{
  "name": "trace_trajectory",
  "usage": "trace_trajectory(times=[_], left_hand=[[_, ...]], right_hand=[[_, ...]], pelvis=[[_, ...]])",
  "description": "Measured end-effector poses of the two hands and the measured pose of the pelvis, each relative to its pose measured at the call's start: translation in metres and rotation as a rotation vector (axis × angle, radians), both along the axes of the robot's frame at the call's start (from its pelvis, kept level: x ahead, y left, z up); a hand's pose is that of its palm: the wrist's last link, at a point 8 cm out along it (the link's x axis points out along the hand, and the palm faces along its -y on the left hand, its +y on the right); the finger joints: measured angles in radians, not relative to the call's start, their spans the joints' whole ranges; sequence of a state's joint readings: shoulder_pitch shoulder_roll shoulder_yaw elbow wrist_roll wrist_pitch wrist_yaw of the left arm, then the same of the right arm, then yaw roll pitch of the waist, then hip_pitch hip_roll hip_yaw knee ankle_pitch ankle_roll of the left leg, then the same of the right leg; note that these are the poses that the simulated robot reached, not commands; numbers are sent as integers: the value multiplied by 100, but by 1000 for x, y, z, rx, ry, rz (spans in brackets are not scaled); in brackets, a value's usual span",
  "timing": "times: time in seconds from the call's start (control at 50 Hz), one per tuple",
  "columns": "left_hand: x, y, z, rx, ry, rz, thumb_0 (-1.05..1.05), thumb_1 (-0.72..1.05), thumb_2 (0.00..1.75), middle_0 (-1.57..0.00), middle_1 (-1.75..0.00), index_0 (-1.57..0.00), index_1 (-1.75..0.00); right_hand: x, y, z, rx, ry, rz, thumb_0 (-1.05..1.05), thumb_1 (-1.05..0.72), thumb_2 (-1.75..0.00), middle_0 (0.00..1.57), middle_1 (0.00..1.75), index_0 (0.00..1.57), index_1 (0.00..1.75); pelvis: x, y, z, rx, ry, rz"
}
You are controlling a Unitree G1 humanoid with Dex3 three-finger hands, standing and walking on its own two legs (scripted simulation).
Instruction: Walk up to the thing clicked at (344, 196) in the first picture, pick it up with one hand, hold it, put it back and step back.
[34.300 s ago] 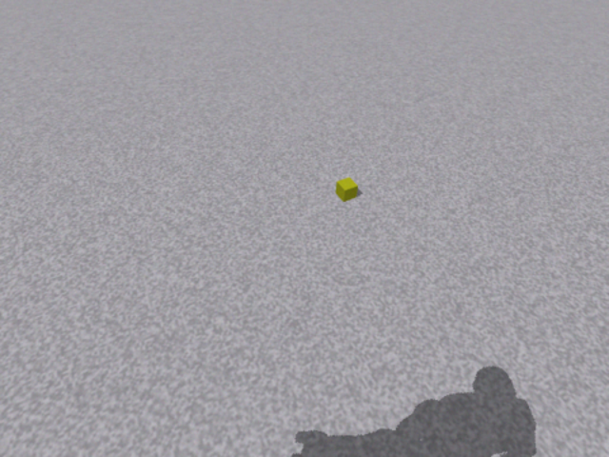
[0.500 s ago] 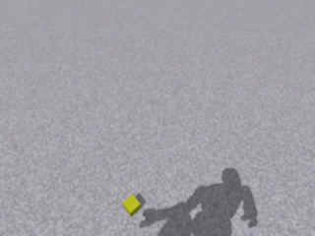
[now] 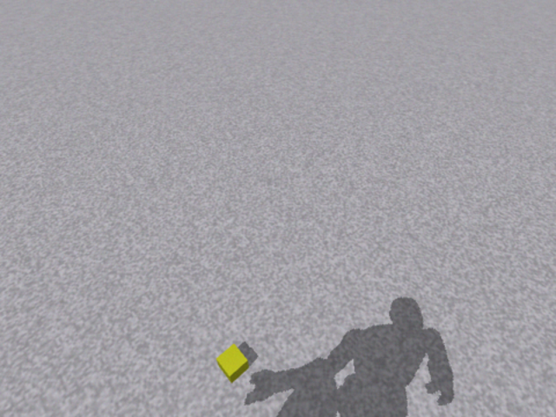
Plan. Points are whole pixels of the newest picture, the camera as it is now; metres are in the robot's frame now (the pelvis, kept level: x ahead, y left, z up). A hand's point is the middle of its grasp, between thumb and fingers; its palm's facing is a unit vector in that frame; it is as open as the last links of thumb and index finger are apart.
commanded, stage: stand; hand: left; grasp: from above
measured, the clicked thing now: (232, 363) +0.45 +0.15 -0.74
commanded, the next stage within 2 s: rise first in 0.16 s
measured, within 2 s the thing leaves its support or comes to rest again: neither
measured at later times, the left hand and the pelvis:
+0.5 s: hand out of the picture +0.15 +0.25 -0.17, palm faces -0.03 -0.94 -0.35, open 8.9 cm; pelvis -0.01 +0.00 -0.02, yaw +1 degrees
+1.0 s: hand out of the picture +0.13 +0.26 -0.24, palm faces -0.12 -0.81 -0.57, open 13.9 cm; pelvis -0.01 +0.01 -0.09, yaw +1 degrees
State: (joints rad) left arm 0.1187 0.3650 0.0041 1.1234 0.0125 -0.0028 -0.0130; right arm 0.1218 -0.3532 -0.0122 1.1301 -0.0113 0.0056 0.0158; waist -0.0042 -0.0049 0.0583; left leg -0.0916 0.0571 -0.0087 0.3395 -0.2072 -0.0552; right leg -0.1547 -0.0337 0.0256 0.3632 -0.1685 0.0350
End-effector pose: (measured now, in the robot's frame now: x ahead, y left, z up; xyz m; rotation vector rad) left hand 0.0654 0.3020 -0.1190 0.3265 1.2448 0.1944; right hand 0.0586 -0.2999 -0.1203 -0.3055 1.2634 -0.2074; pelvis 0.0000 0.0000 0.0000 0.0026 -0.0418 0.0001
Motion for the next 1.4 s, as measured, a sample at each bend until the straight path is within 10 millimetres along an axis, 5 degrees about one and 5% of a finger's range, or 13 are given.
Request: trace_trajectory(times=[0.3,0.46,0.54,0.8,1.1,1.22,1.4], left_hand=[[9,-1,2,-1,-25,5,1,90,90,-20,-31,-20,-31],[68,-6,-11,-19,-141,-27,1,62,89,-17,-60,-19,-59],[82,-3,-13,18,-160,-73,0,37,89,-14,-79,-17,-76],[62,-3,-53,143,-48,-124,0,-33,90,-9,-104,-11,-102],[59,-9,-80,288,-30,-166,0,-45,93,-7,-104,-8,-104],[76,-5,-120,413,4,-259,0,-43,91,-7,-105,-8,-104],[136,-17,-199,658,-82,-416,0,-45,94,-7,-106,-8,-106]], right_hand=[[9,3,-1,3,-25,2,1,-90,-90,21,30,20,30],[27,32,-10,44,-178,18,1,-97,-92,20,30,20,30],[29,44,-16,71,-213,3,1,-97,-92,20,30,20,30],[70,62,-36,84,-344,83,1,-88,-90,20,30,20,30],[102,75,-70,70,-414,107,1,-83,-88,20,30,20,30],[100,70,-101,44,-418,132,1,-81,-88,20,30,20,30],[77,56,-196,22,-311,146,1,-83,-88,20,30,20,30]], pelvis=[[3,1,-1,1,15,5],[-10,1,-17,-3,124,19],[-9,3,-25,-3,158,12],[-6,13,-61,-15,267,18],[-9,13,-98,-32,356,30],[-17,11,-130,-32,437,34],[-41,8,-208,-29,569,36]])
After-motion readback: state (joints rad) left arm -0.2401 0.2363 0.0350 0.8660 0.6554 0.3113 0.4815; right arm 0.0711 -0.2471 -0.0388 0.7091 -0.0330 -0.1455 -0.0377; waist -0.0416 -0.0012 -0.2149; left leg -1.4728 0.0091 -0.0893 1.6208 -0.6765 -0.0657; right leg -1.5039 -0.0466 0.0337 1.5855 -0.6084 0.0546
